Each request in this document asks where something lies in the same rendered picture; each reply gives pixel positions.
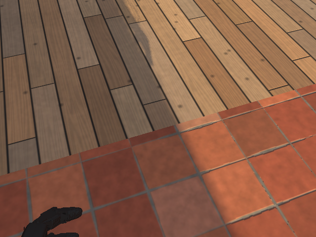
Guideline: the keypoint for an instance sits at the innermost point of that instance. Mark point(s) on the left robot hand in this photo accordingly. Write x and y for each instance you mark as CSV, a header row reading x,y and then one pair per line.
x,y
50,219

